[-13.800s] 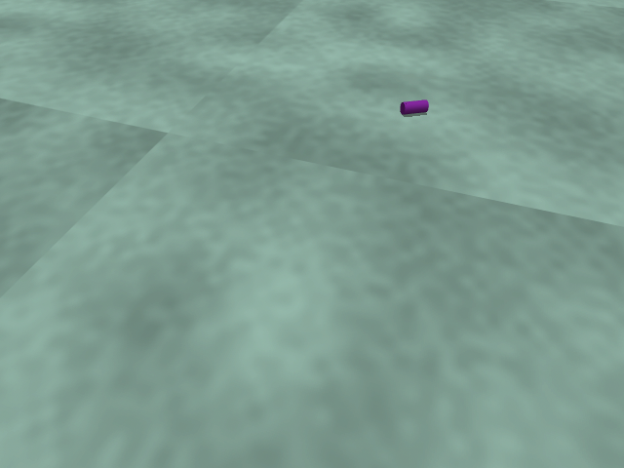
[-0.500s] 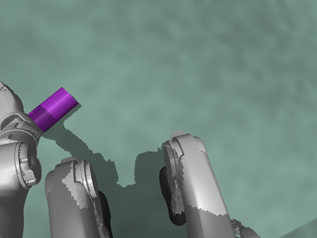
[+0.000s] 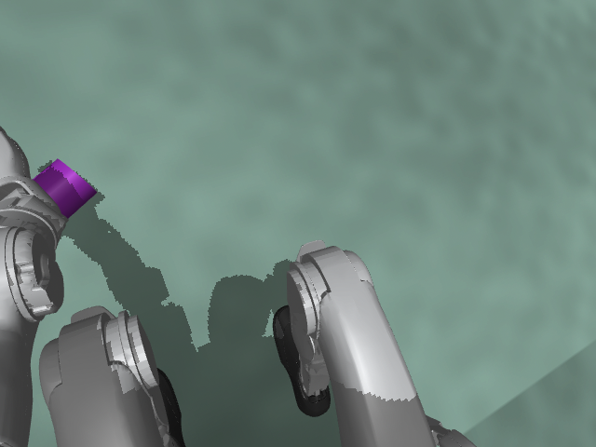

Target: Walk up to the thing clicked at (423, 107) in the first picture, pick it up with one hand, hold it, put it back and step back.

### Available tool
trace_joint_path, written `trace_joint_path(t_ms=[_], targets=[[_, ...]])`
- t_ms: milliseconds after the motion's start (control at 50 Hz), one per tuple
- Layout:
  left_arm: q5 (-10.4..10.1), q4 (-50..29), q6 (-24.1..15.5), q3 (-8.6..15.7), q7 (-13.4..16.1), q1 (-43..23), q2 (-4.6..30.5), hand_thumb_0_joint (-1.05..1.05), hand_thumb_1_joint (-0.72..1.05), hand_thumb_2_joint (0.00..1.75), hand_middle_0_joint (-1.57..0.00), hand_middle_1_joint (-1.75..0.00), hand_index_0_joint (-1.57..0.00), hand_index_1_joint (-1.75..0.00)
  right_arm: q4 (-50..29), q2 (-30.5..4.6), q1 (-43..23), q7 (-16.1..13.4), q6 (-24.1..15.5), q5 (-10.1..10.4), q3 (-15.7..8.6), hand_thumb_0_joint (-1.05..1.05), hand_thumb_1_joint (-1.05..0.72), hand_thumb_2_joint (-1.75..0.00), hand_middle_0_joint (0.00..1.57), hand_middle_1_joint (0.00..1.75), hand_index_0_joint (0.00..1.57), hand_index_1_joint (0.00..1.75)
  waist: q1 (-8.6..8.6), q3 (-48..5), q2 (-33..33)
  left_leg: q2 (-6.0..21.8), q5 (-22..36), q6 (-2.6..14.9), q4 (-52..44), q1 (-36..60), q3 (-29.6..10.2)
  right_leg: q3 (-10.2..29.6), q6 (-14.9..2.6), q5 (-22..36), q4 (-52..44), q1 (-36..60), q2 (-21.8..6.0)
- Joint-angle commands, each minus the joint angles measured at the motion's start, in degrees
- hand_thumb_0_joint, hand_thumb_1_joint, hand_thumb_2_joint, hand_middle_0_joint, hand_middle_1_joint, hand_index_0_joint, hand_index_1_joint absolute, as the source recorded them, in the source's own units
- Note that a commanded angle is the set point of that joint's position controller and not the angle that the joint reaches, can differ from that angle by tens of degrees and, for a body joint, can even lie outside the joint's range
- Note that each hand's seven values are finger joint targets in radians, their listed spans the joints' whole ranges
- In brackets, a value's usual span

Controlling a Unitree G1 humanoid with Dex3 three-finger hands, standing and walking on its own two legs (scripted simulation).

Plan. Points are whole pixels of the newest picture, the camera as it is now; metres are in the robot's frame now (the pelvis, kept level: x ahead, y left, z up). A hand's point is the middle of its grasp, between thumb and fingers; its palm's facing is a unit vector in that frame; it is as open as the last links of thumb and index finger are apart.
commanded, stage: approach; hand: left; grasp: from above
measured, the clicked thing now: (38, 210) +0.49 +0.25 -0.28
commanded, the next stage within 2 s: rest palm in 0.44 s
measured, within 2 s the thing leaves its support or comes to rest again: neither
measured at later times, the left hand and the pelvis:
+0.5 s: hand (19, 249) +0.42 +0.26 -0.21, palm faces -0.44 -0.29 -0.85, open 14.1 cm; pelvis -0.01 +0.00 +0.00, yaw +1 degrees
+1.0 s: hand (36, 222) +0.46 +0.24 -0.23, palm faces -0.38 -0.28 -0.88, open 14.1 cm; pelvis +0.00 +0.00 +0.00, yaw -2 degrees
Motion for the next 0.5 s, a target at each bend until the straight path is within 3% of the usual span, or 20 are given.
trace_joint_path(t_ms=[0,20,40,60,80,140,160,200,220,280,320,380,420,460,480], targets=[[1.9,-8.0,2.7,0.9,5.0,-25.4,12.7,0.00,-0.60,1.00,-0.08,-1.06,-0.07,-1.07,1.3,-16.4,16.1,1.0,0.7,-0.4,-3.2,0.00,-0.90,-0.90,0.20,0.30,0.20,0.30,-3.37,-43.7,25.4,-0.1,14.7,0.74,-15.2,32.3,5.3,-7.0,-4.48,13.8,-11.5,22.5,1.9],[1.9,-7.7,3.7,1.9,5.5,-24.0,13.3,0.00,-0.61,1.01,-0.08,-1.06,-0.07,-1.07,0.6,-16.7,15.8,1.3,1.1,-0.1,-3.4,0.00,-0.90,-0.90,0.20,0.30,0.20,0.30,-2.65,-44.2,27.1,-0.1,15.5,0.47,-16.0,33.2,5.2,-7.0,-4.63,14.6,-11.0,22.7,1.7],[1.5,-5.5,4.9,1.2,5.2,-22.0,11.0,0.00,-0.60,1.00,-0.08,-1.06,-0.07,-1.07,0.1,-16.0,15.4,1.8,1.5,-0.3,-3.1,0.00,-0.90,-0.90,0.20,0.30,0.20,0.30,-3.43,-42.0,25.7,-0.1,15.1,0.76,-15.6,31.5,5.4,-7.2,-4.59,14.4,-11.1,22.6,2.0],[1.4,-7.5,5.6,0.8,4.6,-23.0,11.7,0.00,-0.60,1.00,-0.08,-1.06,-0.07,-1.07,0.3,-16.1,15.1,2.2,1.6,-0.3,-2.9,0.00,-0.90,-0.90,0.20,0.30,0.20,0.30,-3.37,-42.0,25.4,-0.1,14.8,1.00,-15.3,31.0,5.5,-7.2,-4.43,14.4,-11.3,22.8,2.1],[1.3,-8.2,6.4,1.6,4.1,-20.7,13.2,0.00,-0.61,1.01,-0.08,-1.05,-0.06,-1.06,-0.2,-16.8,14.7,2.3,2.1,0.4,-3.4,0.00,-0.90,-0.90,0.20,0.30,0.20,0.30,-1.73,-44.0,25.7,-0.2,15.3,1.14,-15.8,30.9,5.5,-7.1,-4.39,14.6,-11.4,23.8,2.3],[-0.8,-8.1,8.4,1.2,1.2,-14.0,12.3,0.00,-0.61,1.00,-0.08,-1.05,-0.06,-1.06,-1.8,-16.4,14.7,3.1,3.2,1.4,-3.5,0.00,-0.90,-0.90,0.20,0.30,0.20,0.30,-0.28,-43.4,21.4,-0.3,17.6,2.11,-15.0,27.2,6.0,-6.4,-3.90,16.3,-11.9,27.0,2.5],[-0.8,-9.0,8.6,1.4,0.1,-11.4,13.5,0.00,-0.60,0.99,-0.07,-1.05,-0.06,-1.05,-2.4,-16.4,14.6,3.1,3.5,2.0,-3.7,0.00,-0.89,-0.89,0.20,0.30,0.20,0.30,0.31,-44.1,19.8,-0.4,18.0,2.43,-14.8,25.9,6.2,-6.0,-3.66,16.5,-12.2,28.3,2.6],[-1.4,-7.9,9.0,-0.3,-2.6,-7.5,12.1,0.00,-0.58,0.98,-0.07,-1.06,-0.07,-1.06,-3.0,-15.7,15.2,3.1,4.2,2.3,-3.0,0.00,-0.89,-0.89,0.20,0.30,0.20,0.30,-0.50,-40.8,13.7,-0.6,17.5,3.51,-14.0,21.2,6.6,-5.3,-2.86,17.2,-13.4,31.1,2.9],[-1.3,-8.7,8.8,-0.2,-3.5,-5.5,12.8,0.00,-0.58,0.98,-0.08,-1.06,-0.07,-1.06,-3.2,-16.0,15.9,2.9,4.4,2.7,-3.1,0.00,-0.89,-0.89,0.20,0.30,0.20,0.30,0.20,-40.8,12.1,-0.7,17.3,3.87,-14.2,19.2,6.8,-4.9,-2.63,17.2,-14.0,32.9,3.0],[-2.9,-7.0,6.9,1.1,-5.3,-2.4,14.0,0.00,-0.56,0.96,-0.07,-1.08,-0.08,-1.07,-1.8,-15.8,18.1,2.0,4.7,2.8,-3.0,0.00,-0.89,-0.89,0.20,0.30,0.20,0.30,-0.44,-37.5,5.1,-1.1,12.7,4.80,-13.2,12.7,7.1,-3.8,-1.71,13.5,-15.7,35.5,3.1],[-3.7,-8.2,4.7,-0.2,-6.2,-3.4,10.8,0.00,-0.54,0.95,-0.07,-1.08,-0.08,-1.07,-2.0,-15.3,18.5,1.8,3.7,2.4,-2.6,0.00,-0.88,-0.89,0.20,0.30,0.20,0.30,-2.02,-35.6,5.0,-1.3,11.9,4.52,-13.1,13.6,6.4,-4.5,-2.01,11.5,-15.0,32.8,2.8],[-4.0,-10.7,0.0,-4.6,-5.4,-10.4,3.5,0.00,-0.53,0.95,-0.08,-1.08,-0.09,-1.07,-1.2,-14.8,19.3,1.5,2.0,1.6,-2.6,0.00,-0.88,-0.89,0.20,0.30,0.20,0.30,-5.54,-34.7,8.0,-1.3,7.8,3.36,-13.9,18.6,4.7,-6.5,-2.91,6.3,-14.3,27.4,2.9],[-3.9,-14.6,-3.6,-6.3,-3.1,-18.6,2.4,0.00,-0.53,0.94,-0.08,-1.09,-0.09,-1.07,-1.1,-15.3,17.9,1.1,0.5,1.3,-3.3,0.00,-0.88,-0.89,0.20,0.30,0.20,0.30,-6.76,-35.1,12.5,-1.4,3.3,2.48,-14.4,22.4,3.8,-7.1,-3.78,1.4,-14.5,23.1,3.0],[-2.5,-13.9,-5.4,-6.0,-0.1,-17.8,4.3,0.00,-0.54,0.94,-0.08,-1.09,-0.09,-1.08,-0.6,-15.1,15.8,0.7,-0.9,0.3,-3.3,0.00,-0.88,-0.89,0.20,0.30,0.20,0.30,-5.75,-33.9,15.6,-1.8,0.7,1.78,-14.7,25.7,4.2,-7.3,-4.04,-0.2,-14.3,22.0,2.5],[-1.2,-18.9,-6.0,-3.9,2.4,-21.0,8.1,0.00,-0.55,0.96,-0.08,-1.08,-0.08,-1.07,0.0,-15.8,16.5,0.4,-1.0,0.6,-3.7,0.00,-0.88,-0.89,0.20,0.30,0.20,0.30,-3.84,-38.6,19.5,-1.5,1.9,1.35,-15.3,29.6,4.7,-7.1,-4.16,1.4,-14.2,22.8,2.1]])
